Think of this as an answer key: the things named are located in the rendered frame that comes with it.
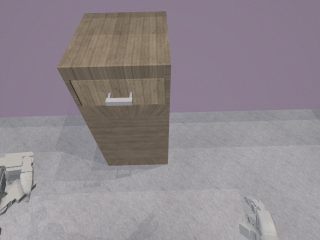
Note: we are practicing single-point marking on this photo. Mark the right robot hand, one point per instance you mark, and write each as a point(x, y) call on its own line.
point(254, 227)

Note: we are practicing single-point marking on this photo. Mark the drawer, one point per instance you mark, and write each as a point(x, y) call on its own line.
point(144, 90)

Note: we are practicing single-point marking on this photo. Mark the cabinet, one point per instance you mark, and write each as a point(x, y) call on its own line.
point(123, 45)

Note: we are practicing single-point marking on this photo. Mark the handle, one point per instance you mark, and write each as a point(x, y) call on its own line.
point(125, 101)

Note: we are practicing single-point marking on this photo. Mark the left robot hand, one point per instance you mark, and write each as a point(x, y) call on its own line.
point(17, 170)

